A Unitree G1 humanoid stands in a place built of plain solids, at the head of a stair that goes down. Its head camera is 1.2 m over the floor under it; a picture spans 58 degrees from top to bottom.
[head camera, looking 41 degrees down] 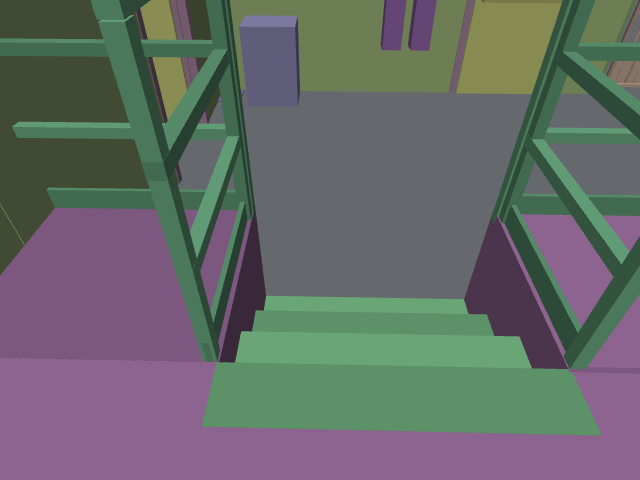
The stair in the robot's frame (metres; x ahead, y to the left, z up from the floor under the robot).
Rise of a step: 0.21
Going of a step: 0.28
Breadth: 1.12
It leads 1 degrees to the right of straight ahead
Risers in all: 4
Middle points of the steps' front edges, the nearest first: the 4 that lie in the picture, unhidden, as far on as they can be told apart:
0.77 -0.23 0.00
1.05 -0.24 -0.21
1.33 -0.24 -0.42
1.61 -0.25 -0.63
